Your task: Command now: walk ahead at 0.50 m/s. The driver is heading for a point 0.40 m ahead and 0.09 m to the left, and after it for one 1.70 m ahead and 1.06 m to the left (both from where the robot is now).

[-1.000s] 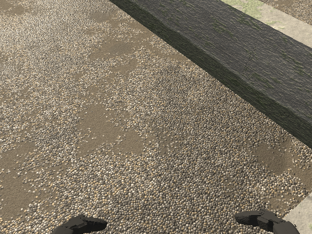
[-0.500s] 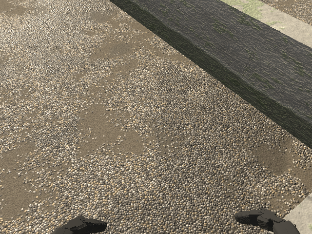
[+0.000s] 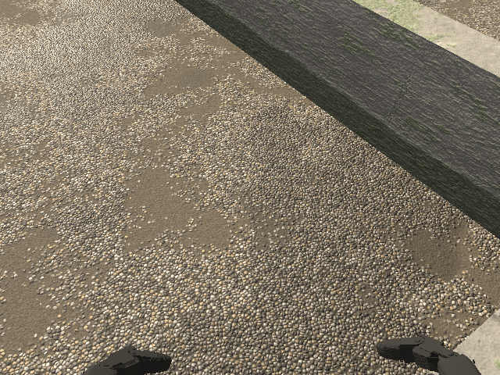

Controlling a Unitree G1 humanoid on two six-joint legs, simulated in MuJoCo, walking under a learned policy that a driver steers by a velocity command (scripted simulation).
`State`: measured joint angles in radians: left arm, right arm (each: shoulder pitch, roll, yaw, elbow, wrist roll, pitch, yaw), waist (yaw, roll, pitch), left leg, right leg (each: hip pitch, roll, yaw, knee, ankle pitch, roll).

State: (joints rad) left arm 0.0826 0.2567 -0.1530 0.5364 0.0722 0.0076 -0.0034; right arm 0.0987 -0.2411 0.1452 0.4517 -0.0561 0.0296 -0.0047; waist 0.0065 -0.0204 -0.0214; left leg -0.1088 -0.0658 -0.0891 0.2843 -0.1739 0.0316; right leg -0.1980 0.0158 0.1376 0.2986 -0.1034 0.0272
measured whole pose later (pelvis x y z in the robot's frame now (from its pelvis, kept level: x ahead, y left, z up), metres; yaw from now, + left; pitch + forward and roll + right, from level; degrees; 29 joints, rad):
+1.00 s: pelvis +0.03 -0.01 +0.00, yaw +0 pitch +1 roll +0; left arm 0.23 0.26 -0.08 0.71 0.02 0.03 0.04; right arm 0.30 -0.24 0.07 0.61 -0.02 0.05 -0.04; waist 0.00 -0.01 -0.03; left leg -0.03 -0.04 -0.12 0.17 -0.15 0.02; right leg -0.14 0.03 0.13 0.22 -0.10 0.00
